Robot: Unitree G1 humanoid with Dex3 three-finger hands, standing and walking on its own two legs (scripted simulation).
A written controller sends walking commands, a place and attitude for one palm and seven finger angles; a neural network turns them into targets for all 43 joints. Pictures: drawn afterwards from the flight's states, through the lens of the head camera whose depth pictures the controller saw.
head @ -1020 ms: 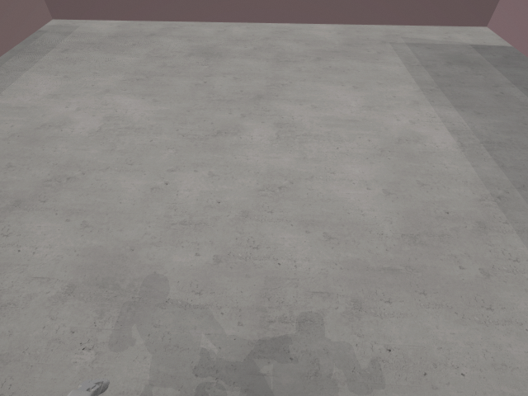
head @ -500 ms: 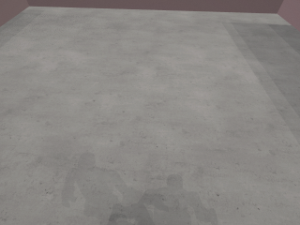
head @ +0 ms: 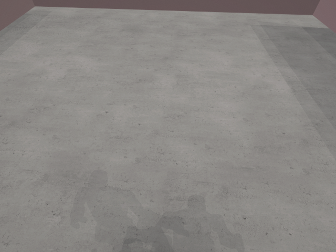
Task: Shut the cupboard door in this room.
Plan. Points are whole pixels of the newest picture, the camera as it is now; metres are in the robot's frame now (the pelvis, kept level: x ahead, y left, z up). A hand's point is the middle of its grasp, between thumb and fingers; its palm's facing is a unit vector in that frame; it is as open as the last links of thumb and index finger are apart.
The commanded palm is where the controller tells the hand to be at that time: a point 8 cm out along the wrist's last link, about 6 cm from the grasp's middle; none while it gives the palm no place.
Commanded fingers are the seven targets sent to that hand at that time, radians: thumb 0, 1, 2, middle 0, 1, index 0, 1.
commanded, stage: turn or walk to find it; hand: left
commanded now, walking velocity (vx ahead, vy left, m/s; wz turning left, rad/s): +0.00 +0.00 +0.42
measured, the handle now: out of the picture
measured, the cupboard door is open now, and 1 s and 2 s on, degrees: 82 82 82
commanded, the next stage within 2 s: none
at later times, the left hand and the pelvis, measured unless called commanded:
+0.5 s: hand out of the picture +0.02 +0.23 -0.18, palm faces +0.16 -0.96 -0.22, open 7.4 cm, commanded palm none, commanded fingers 0.00 0.90 0.90 -0.20 -0.30 -0.20 -0.30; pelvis -0.02 +0.02 +0.00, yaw +10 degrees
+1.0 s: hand out of the picture -0.09 +0.17 -0.17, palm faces +0.42 -0.87 -0.26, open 7.4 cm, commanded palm none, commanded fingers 0.00 0.90 0.90 -0.20 -0.30 -0.20 -0.30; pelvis -0.05 -0.03 +0.00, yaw +25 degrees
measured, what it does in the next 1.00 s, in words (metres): steps on the spot, turning left: right foot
